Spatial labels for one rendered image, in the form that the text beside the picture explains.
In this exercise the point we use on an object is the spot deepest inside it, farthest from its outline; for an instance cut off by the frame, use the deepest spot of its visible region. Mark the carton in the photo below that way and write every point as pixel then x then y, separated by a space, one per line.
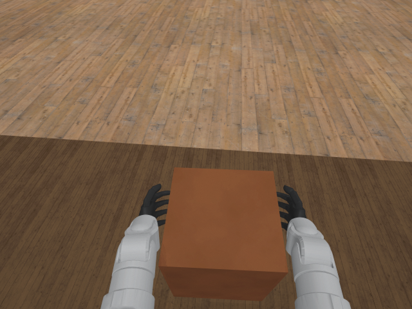
pixel 223 237

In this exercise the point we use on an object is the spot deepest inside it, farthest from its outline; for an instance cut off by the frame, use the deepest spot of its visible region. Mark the robot left hand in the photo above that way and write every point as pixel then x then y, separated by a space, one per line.
pixel 149 205

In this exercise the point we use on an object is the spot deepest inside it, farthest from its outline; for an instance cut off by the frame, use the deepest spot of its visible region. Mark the right robot forearm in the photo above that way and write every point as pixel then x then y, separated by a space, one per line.
pixel 315 274

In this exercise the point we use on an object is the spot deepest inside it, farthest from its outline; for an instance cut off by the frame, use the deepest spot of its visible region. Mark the robot right hand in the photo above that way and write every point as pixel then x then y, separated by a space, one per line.
pixel 294 208

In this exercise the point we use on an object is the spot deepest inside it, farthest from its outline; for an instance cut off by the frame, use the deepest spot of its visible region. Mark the left robot forearm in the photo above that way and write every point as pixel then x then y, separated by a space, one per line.
pixel 134 269

